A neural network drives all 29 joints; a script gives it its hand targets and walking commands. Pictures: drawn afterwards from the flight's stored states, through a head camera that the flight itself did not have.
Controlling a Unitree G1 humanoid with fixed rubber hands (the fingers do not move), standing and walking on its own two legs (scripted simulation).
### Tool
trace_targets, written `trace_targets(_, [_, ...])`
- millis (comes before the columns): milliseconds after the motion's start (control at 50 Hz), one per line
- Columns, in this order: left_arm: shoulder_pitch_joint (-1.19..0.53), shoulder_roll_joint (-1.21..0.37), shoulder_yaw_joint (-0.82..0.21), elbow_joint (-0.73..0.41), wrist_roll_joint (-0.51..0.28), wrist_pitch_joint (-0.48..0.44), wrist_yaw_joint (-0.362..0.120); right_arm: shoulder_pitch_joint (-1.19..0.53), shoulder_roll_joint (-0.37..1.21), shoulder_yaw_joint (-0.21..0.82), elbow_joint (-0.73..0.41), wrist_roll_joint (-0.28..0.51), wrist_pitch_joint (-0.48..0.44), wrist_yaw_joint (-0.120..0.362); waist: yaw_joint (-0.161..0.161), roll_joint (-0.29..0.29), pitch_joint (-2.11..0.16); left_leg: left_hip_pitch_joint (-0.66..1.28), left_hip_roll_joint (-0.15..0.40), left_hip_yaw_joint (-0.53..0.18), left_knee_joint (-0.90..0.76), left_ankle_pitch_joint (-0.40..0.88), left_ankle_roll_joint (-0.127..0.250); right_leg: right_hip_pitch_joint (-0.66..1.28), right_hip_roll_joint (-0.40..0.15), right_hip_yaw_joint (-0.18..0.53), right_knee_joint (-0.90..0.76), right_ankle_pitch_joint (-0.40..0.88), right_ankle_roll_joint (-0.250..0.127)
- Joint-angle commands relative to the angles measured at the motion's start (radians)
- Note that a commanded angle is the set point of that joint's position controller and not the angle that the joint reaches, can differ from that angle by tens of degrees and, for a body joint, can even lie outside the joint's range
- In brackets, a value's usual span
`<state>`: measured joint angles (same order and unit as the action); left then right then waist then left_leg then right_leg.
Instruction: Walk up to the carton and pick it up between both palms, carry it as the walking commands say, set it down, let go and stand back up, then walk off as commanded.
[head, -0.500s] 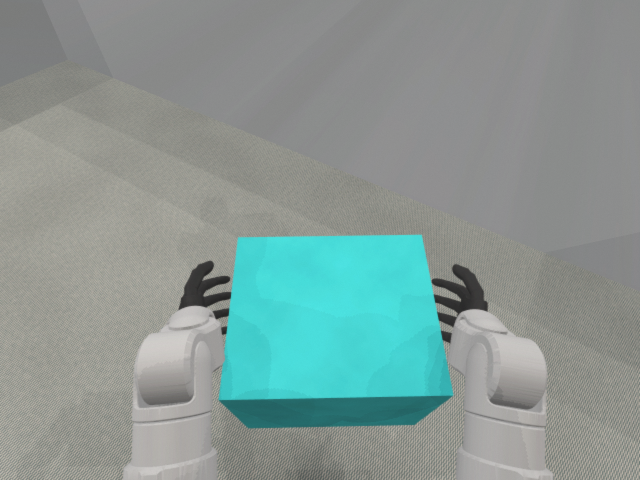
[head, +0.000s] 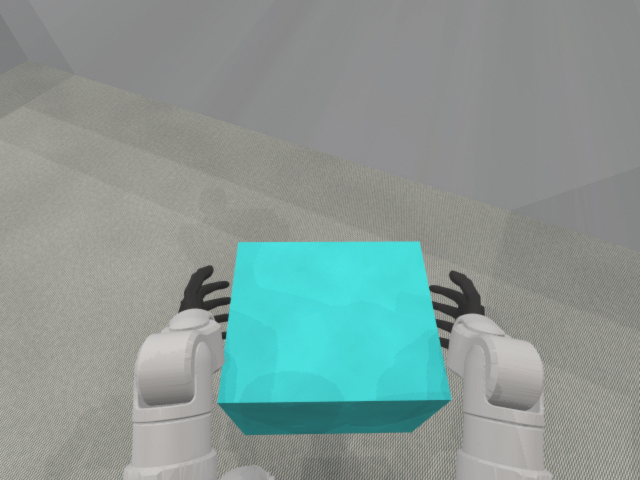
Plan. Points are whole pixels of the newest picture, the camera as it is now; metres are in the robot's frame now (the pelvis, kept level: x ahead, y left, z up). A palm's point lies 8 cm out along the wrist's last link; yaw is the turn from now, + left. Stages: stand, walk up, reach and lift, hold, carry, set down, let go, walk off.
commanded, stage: carry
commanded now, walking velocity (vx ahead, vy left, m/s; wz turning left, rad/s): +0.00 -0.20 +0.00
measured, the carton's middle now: (329, 341) +0.30 -0.01 -0.03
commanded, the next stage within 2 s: none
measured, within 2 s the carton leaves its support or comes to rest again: neither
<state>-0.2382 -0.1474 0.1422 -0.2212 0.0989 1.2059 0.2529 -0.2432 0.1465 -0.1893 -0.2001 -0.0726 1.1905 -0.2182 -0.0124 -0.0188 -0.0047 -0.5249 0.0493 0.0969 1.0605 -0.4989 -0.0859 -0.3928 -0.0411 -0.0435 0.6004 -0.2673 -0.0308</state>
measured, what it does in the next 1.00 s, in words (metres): steps to the right: left foot, then right foot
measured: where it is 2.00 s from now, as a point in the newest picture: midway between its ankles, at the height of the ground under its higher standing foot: outside the picture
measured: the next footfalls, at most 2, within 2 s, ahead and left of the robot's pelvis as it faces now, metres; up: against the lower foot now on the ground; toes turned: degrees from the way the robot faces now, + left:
left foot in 0.20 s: +0.00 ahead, +0.07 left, +0.00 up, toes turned +9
right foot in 0.60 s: -0.01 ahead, -0.25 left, +0.00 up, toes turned -2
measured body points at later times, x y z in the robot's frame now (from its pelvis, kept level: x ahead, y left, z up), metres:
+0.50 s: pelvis -0.05 -0.08 +0.00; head -0.02 -0.05 +0.45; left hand +0.25 +0.08 +0.04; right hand +0.24 -0.24 +0.06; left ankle -0.04 +0.06 -0.73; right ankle -0.05 -0.23 -0.68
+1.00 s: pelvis -0.10 -0.18 -0.01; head -0.08 -0.16 +0.44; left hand +0.18 +0.00 +0.04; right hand +0.20 -0.33 +0.05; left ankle -0.12 -0.09 -0.73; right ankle -0.06 -0.26 -0.72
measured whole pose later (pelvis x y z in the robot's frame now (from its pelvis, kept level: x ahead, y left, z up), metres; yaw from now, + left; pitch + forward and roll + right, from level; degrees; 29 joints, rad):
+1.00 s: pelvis -0.10 -0.18 -0.01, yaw +3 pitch +4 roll -2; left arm -0.24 -0.15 0.14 -0.23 0.09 1.18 0.25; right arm -0.25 0.15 -0.19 -0.21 -0.07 1.18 -0.22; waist 0.00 -0.03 -0.03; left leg -0.38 0.04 0.09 0.67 -0.36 0.02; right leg -0.50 0.04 -0.11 0.75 -0.35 -0.03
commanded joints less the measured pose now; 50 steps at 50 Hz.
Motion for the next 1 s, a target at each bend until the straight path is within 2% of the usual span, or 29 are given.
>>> trace_targets(0, [-0.455, -0.947, -0.629, -0.074, -0.419, -0.027, -0.458, -0.633, 0.957, 0.832, -0.187, 0.439, -0.008, 0.376, 0.026, -0.194, -0.458, -0.120, -0.010, 0.002, 0.010, -0.046, 0.016, 0.451, -0.198, 0.143, -0.100, 0.767, -0.113])
trace_targets(40, [-0.527, -0.945, -0.669, -0.135, -0.440, -0.029, -0.450, -0.622, 0.975, 0.828, -0.182, 0.441, -0.005, 0.379, 0.022, -0.230, -0.444, -0.065, -0.027, 0.004, -0.091, -0.053, 0.018, 0.393, -0.195, 0.187, -0.108, 0.723, -0.141])
trace_targets(80, [-0.560, -0.972, -0.688, -0.152, -0.442, -0.031, -0.440, -0.637, 0.977, 0.806, -0.172, 0.447, 0.002, 0.389, 0.023, -0.128, -0.440, 0.023, -0.032, 0.025, -0.208, -0.004, 0.032, 0.326, -0.182, 0.147, -0.098, 0.710, -0.147])
trace_targets(120, [-0.557, -0.947, -0.674, -0.156, -0.441, -0.028, -0.437, -0.581, 0.965, 0.791, -0.144, 0.437, 0.006, 0.390, 0.021, -0.189, -0.483, 0.097, -0.035, 0.038, -0.338, 0.043, 0.043, 0.344, -0.196, 0.154, -0.102, 0.622, -0.158])
trace_targets(160, [-0.552, -0.950, -0.701, -0.138, -0.437, -0.031, -0.430, -0.596, 0.963, 0.772, -0.132, 0.442, 0.002, 0.405, -0.001, -0.060, -0.476, 0.325, 0.020, 0.046, -0.596, 0.307, 0.049, 0.183, -0.138, 0.092, -0.039, 0.517, -0.090])
trace_targets(180, [-0.601, -0.949, -0.728, -0.176, -0.446, -0.033, -0.423, -0.608, 0.971, 0.766, -0.157, 0.444, -0.006, 0.410, -0.019, 0.063, -0.493, 0.466, 0.131, -0.068, -0.699, 0.383, 0.084, 0.064, -0.092, 0.060, 0.041, 0.378, -0.050])
trace_targets(200, [-0.586, -0.947, -0.717, -0.186, -0.437, -0.030, -0.416, -0.528, 0.966, 0.728, -0.099, 0.423, 0.001, 0.415, -0.023, 0.316, -0.490, 0.590, 0.402, -0.363, -0.716, 0.779, 0.177, -0.152, -0.010, 0.018, 0.175, -0.044, 0.022])
trace_targets(220, [-0.585, -0.991, -0.732, -0.116, -0.434, -0.023, -0.420, -0.556, 0.975, 0.738, -0.133, 0.432, -0.009, 0.418, -0.007, 0.397, -0.485, 0.615, 0.518, -0.459, -0.633, 1.118, 0.257, -0.258, 0.043, 0.047, 0.399, -0.274, 0.066])
trace_targets(240, [-0.637, -0.999, -0.743, -0.153, -0.441, -0.029, -0.416, -0.542, 1.004, 0.725, -0.118, 0.452, -0.008, 0.436, -0.011, 0.316, -0.399, 0.524, 0.468, -0.364, -0.615, 1.101, 0.276, -0.276, 0.042, 0.125, 0.504, -0.265, 0.048])
trace_targets(260, [-0.610, -0.966, -0.730, -0.166, -0.437, -0.034, -0.418, -0.495, 0.984, 0.719, -0.102, 0.436, -0.004, 0.436, -0.014, 0.187, -0.404, 0.549, 0.405, -0.299, -0.632, 1.013, 0.255, -0.278, 0.046, 0.084, 0.508, -0.212, 0.050])
trace_targets(280, [-0.600, -0.984, -0.744, -0.174, -0.433, -0.043, -0.412, -0.564, 0.989, 0.733, -0.140, 0.446, -0.007, 0.437, -0.008, 0.150, -0.393, 0.573, 0.356, -0.264, -0.626, 0.963, 0.212, -0.304, 0.039, 0.098, 0.505, -0.167, 0.056])
trace_targets(300, [-0.578, -1.003, -0.730, -0.135, -0.429, -0.037, -0.407, -0.581, 0.986, 0.727, -0.158, 0.434, -0.004, 0.431, -0.011, 0.088, -0.416, 0.620, 0.350, -0.253, -0.590, 1.076, 0.218, -0.306, 0.063, 0.061, 0.482, -0.156, 0.069])
trace_targets(420, [-0.608, -0.956, -0.729, -0.162, -0.440, -0.019, -0.403, -0.537, 0.968, 0.718, -0.100, 0.416, 0.008, 0.422, -0.009, 0.252, -0.402, 0.497, 0.333, -0.200, -0.590, 0.922, 0.207, -0.219, 0.040, 0.001, 0.359, -0.149, 0.078])
trace_targets(440, [-0.638, -0.972, -0.744, -0.174, -0.449, -0.021, -0.407, -0.530, 0.959, 0.717, -0.108, 0.403, 0.010, 0.424, -0.005, 0.314, -0.373, 0.462, 0.286, -0.117, -0.592, 0.901, 0.172, -0.180, 0.042, -0.026, 0.304, -0.156, 0.083])
trace_targets(520, [-0.600, -0.948, -0.712, -0.180, -0.436, -0.020, -0.413, -0.567, 0.960, 0.752, -0.128, 0.406, 0.007, 0.419, 0.016, 0.310, -0.410, 0.356, 0.289, -0.121, -0.531, 0.628, 0.131, -0.010, 0.011, -0.010, 0.011, -0.121, 0.040])
trace_targets(560, [-0.523, -0.961, -0.672, -0.067, -0.431, -0.006, -0.430, -0.503, 0.947, 0.750, -0.046, 0.384, 0.020, 0.409, 0.018, 0.099, -0.358, 0.180, 0.179, -0.017, -0.386, 0.309, 0.071, 0.164, -0.021, 0.055, -0.228, -0.043, 0.025])
trace_targets(580, [-0.552, -0.943, -0.686, -0.107, -0.441, -0.018, -0.437, -0.509, 0.938, 0.756, -0.092, 0.379, 0.007, 0.405, 0.011, -0.182, -0.342, 0.039, 0.116, 0.009, -0.234, 0.058, 0.014, 0.239, -0.207, 0.283, -0.263, 0.330, -0.016])
trace_targets(600, [-0.563, -0.930, -0.668, -0.123, -0.446, -0.015, -0.442, -0.535, 0.974, 0.765, -0.063, 0.402, 0.014, 0.406, 0.004, -0.325, -0.373, -0.081, 0.018, 0.045, -0.046, -0.179, -0.024, 0.310, -0.265, 0.345, -0.194, 0.589, -0.060])
trace_targets(620, [-0.582, -0.962, -0.688, -0.115, -0.452, -0.023, -0.442, -0.582, 0.984, 0.784, -0.105, 0.422, 0.003, 0.409, 0.018, -0.320, -0.406, -0.056, -0.001, 0.025, 0.033, -0.208, -0.015, 0.276, -0.282, 0.281, -0.157, 0.694, -0.122])
trace_targets(640, [-0.571, -0.975, -0.686, -0.110, -0.437, -0.021, -0.447, -0.594, 0.980, 0.779, -0.116, 0.422, 0.001, 0.413, 0.026, -0.222, -0.394, -0.039, -0.002, 0.002, 0.095, -0.149, -0.002, 0.253, -0.226, 0.190, -0.134, 0.650, -0.148])
trace_targets(680, [-0.526, -0.975, -0.655, -0.082, -0.434, -0.019, -0.451, -0.646, 0.980, 0.803, -0.180, 0.437, -0.010, 0.396, 0.011, -0.227, -0.408, -0.082, 0.007, 0.008, 0.055, -0.092, 0.000, 0.362, -0.168, 0.090, -0.108, 0.717, -0.100])
trace_targets(740, [-0.541, -0.951, -0.657, -0.137, -0.444, -0.035, -0.453, -0.598, 0.973, 0.821, -0.169, 0.427, -0.009, 0.380, 0.018, -0.256, -0.436, -0.098, -0.019, 0.020, -0.023, -0.058, 0.003, 0.422, -0.175, 0.160, -0.087, 0.789, -0.116])
trace_targets(800, [-0.514, -0.949, -0.666, -0.134, -0.427, -0.034, -0.438, -0.591, 0.964, 0.807, -0.165, 0.442, -0.001, 0.388, 0.026, -0.176, -0.458, -0.029, -0.033, 0.026, -0.171, -0.072, 0.027, 0.418, -0.199, 0.186, -0.082, 0.819, -0.159])
trace_targets(860, [-0.557, -0.950, -0.692, -0.165, -0.442, -0.029, -0.437, -0.551, 0.961, 0.776, -0.127, 0.430, 0.004, 0.395, 0.022, -0.166, -0.476, 0.123, -0.046, 0.035, -0.276, -0.005, 0.057, 0.281, -0.189, 0.210, -0.143, 0.504, -0.141])
trace_targets(900, [-0.561, -0.946, -0.683, -0.096, -0.420, -0.024, -0.430, -0.585, 0.968, 0.776, -0.111, 0.432, -0.001, 0.400, -0.001, -0.102, -0.467, 0.309, 0.007, 0.039, -0.570, 0.287, 0.059, 0.198, -0.158, 0.126, -0.065, 0.553, -0.092])
trace_targets(920, [-0.569, -0.957, -0.699, -0.125, -0.430, -0.028, -0.426, -0.583, 0.965, 0.755, -0.128, 0.427, 0.001, 0.406, -0.018, -0.031, -0.485, 0.423, 0.111, -0.054, -0.666, 0.373, 0.079, 0.090, -0.105, 0.060, 0.019, 0.411, -0.048])
trace_targets(940, [-0.582, -0.964, -0.712, -0.098, -0.433, -0.026, -0.425, -0.572, 0.963, 0.739, -0.092, 0.424, -0.002, 0.412, -0.025, 0.252, -0.447, 0.544, 0.357, -0.330, -0.754, 0.615, 0.160, -0.121, -0.015, 0.031, 0.161, 0.057, 0.001])
trace_targets(960, [-0.576, -0.962, -0.711, -0.088, -0.424, -0.028, -0.426, -0.494, 0.959, 0.710, -0.046, 0.408, -0.004, 0.421, -0.007, 0.404, -0.404, 0.535, 0.504, -0.456, -0.706, 0.798, 0.231, -0.259, 0.030, 0.054, 0.351, -0.253, 0.064])
trace_targets(980, [-0.647, -0.970, -0.743, -0.157, -0.452, -0.035, -0.427, -0.499, 0.980, 0.719, -0.092, 0.428, -0.013, 0.429, -0.015, 0.279, -0.396, 0.488, 0.497, -0.428, -0.673, 0.815, 0.290, -0.269, 0.042, 0.098, 0.462, -0.281, 0.041])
